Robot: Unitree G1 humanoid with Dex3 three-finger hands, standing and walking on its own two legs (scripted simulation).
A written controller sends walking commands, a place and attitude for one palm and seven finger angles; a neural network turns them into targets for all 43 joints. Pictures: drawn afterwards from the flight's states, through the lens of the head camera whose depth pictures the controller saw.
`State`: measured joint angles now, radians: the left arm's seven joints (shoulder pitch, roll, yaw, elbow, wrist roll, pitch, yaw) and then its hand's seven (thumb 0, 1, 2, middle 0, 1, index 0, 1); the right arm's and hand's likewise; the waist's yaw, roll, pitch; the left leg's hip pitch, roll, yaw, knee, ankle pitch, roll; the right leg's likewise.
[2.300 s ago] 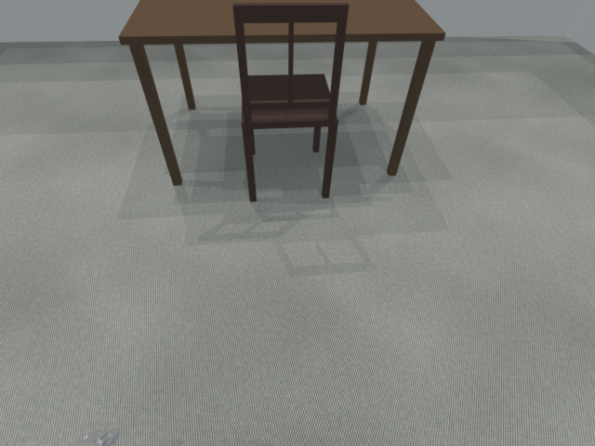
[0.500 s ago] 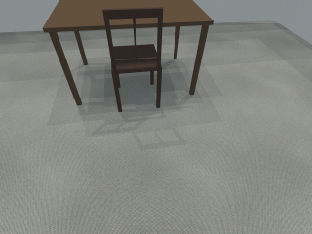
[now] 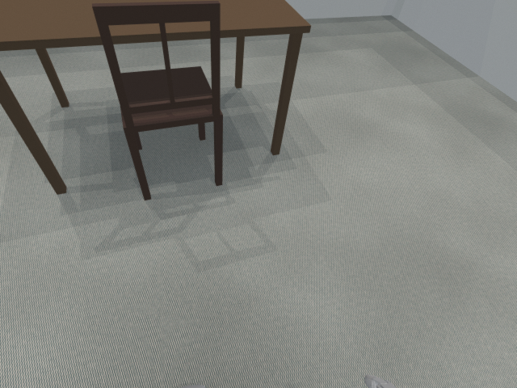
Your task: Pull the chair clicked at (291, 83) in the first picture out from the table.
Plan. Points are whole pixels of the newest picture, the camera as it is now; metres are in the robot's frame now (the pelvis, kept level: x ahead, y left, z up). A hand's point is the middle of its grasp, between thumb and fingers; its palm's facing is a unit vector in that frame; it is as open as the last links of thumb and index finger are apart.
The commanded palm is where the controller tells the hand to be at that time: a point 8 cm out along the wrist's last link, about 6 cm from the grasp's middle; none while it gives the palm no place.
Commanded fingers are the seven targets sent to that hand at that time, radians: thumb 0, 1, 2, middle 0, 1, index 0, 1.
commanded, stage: walk to a spot facing it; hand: left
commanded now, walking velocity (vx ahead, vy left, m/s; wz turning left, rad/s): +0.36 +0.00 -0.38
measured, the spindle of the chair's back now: (167, 65) +1.06 +0.41 -0.09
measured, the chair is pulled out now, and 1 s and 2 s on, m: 0.00 0.00 0.00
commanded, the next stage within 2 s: turn to face it in 0.90 s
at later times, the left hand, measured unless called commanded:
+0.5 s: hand (228, 261) +0.39 +0.09 -0.16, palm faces -0.26 -0.95 -0.17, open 7.4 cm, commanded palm none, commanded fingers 0.00 0.90 0.90 -0.20 -0.30 -0.20 -0.30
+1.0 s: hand (209, 246) +0.43 +0.14 -0.17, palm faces -0.24 -0.96 -0.13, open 7.4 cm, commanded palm none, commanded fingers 0.00 0.90 0.90 -0.20 -0.30 -0.20 -0.30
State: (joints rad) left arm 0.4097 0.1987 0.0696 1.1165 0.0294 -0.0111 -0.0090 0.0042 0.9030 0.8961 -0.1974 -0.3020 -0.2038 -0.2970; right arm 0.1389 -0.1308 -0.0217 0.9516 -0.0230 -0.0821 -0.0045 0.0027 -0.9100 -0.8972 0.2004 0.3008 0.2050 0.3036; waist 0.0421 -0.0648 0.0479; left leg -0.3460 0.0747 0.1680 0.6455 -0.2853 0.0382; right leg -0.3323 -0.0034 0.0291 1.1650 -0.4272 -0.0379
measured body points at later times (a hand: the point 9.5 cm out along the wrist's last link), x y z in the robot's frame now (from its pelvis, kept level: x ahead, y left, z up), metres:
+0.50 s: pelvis +0.21 -0.04 -0.01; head +0.24 -0.05 +0.44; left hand +0.40 +0.14 -0.14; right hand +0.04 -0.22 -0.15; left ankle +0.07 +0.10 -0.65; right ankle +0.27 -0.13 -0.73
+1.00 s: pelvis +0.41 -0.04 +0.01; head +0.42 -0.01 +0.46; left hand +0.44 +0.19 -0.16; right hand +0.42 -0.29 -0.12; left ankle +0.46 +0.05 -0.72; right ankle +0.32 -0.13 -0.64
